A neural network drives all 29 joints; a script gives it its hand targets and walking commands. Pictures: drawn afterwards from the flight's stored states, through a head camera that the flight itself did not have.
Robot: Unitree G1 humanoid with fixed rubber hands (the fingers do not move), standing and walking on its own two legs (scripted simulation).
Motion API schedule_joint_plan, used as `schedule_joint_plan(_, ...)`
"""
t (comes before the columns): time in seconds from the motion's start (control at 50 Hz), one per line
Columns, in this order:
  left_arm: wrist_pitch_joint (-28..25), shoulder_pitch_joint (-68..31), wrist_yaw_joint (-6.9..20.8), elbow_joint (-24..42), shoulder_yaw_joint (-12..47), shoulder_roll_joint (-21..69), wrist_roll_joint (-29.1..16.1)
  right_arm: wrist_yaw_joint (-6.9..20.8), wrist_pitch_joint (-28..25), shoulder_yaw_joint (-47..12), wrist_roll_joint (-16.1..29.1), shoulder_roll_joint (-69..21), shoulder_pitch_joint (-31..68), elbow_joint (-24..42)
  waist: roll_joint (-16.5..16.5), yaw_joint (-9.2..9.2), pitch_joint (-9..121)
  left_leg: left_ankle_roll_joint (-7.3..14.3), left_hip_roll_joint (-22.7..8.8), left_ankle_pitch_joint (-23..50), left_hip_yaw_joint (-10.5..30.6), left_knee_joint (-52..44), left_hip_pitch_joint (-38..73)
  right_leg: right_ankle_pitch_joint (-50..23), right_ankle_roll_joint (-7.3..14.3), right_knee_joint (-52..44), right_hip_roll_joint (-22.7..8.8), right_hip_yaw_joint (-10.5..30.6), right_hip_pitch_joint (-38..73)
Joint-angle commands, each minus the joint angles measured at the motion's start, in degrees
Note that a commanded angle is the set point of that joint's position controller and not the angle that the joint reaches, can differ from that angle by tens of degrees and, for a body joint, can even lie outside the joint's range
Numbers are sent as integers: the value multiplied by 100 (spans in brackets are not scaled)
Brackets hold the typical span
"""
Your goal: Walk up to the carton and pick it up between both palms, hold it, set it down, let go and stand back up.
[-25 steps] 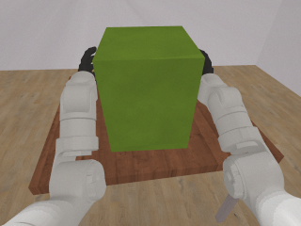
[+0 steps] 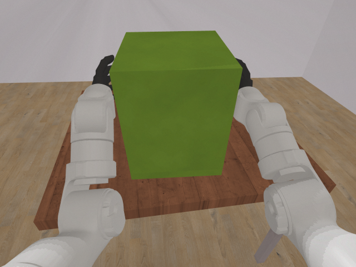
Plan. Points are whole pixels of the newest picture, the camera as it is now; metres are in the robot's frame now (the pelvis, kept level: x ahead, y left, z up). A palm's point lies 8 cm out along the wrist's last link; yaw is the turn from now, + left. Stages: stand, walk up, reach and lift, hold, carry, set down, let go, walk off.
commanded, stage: hold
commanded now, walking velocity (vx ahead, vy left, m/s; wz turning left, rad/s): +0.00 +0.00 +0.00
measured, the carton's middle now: (174, 104) +0.38 +0.01 +0.23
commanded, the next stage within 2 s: none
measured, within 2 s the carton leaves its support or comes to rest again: neither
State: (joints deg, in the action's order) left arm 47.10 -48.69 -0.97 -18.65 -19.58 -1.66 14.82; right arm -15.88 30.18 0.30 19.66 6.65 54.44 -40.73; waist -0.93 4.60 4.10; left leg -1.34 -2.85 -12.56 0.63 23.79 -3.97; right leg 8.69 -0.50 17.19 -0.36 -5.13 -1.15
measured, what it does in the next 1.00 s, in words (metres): stands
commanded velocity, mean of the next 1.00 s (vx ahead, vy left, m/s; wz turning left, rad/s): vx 0.00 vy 0.00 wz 0.00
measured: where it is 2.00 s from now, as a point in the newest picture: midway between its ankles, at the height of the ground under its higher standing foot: outside the picture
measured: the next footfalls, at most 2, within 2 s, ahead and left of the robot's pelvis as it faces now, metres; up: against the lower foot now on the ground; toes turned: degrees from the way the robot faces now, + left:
none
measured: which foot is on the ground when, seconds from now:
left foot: down 0.00-1.00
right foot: down 0.00-1.00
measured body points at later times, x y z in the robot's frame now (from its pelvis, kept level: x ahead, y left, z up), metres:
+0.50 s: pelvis +0.00 +0.00 +0.00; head -0.08 +0.03 +0.44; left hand +0.38 +0.15 +0.26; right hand +0.38 -0.14 +0.26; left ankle +0.01 +0.13 -0.75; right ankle +0.02 -0.12 -0.75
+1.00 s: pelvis +0.00 +0.00 +0.00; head -0.08 +0.02 +0.44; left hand +0.38 +0.15 +0.26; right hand +0.38 -0.14 +0.26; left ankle +0.01 +0.13 -0.75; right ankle +0.02 -0.12 -0.75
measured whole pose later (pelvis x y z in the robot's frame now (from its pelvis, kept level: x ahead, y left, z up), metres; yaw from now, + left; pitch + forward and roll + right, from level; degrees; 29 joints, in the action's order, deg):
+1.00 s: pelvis +0.00 +0.00 +0.00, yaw +0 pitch -8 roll -2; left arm 47.6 -47.2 -0.9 -15.7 -19.0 -0.9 15.5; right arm -15.8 30.1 -0.1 19.6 6.5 52.1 -37.9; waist -1.6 5.0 3.6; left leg -1.5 -2.8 -12.3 0.8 23.1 -3.3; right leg 8.7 -0.4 16.9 -0.3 -5.2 -0.7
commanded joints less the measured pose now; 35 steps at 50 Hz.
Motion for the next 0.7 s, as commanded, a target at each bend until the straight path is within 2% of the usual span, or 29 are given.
schedule_joint_plan(0.0, -393, -4555, 804, 562, 2556, 3605, -1010, 616, -201, -1578, 782, -3982, 5229, 2127, 412, 66, 2072, -187, 598, 1516, -55, -373, 126, -981, -209, -132, 537, 254, 720)
schedule_joint_plan(0.18, -385, -4537, 803, 579, 2565, 3608, -1007, 615, -199, -1586, 786, -3978, 5221, 2145, 411, 66, 2066, -190, 597, 1539, -54, -367, 139, -997, -209, -132, 539, 254, 722)
schedule_joint_plan(0.2, -393, -4416, 766, 876, 2760, 3788, -1051, 577, -217, -1775, 846, -4122, 5093, 2448, 293, 139, 2345, -213, 592, 1797, 16, -308, 362, -1326, -225, -99, 562, 230, 823)
schedule_joint_plan(0.22, -368, -4384, 762, 768, 2688, 3724, -996, 535, -182, -1747, 835, -4068, 5030, 2378, 284, 147, 2165, -210, 614, 1773, 12, -291, 381, -1327, -235, -129, 548, 236, 741)
schedule_joint_plan(0.46, -297, -4436, 739, 821, 2838, 3850, -921, 578, -225, -1741, 780, -4083, 5129, 2402, 490, 120, 1916, -200, 573, 1444, -8, -413, 271, -830, -197, -181, 531, 212, 557)
schedule_joint_plan(0.68, -320, -4364, 738, 643, 2742, 3814, -894, 578, -265, -1731, 730, -4098, 5187, 2371, 372, 80, 1964, -117, 589, 1288, -38, -449, 224, -802, -230, -194, 503, 243, 583)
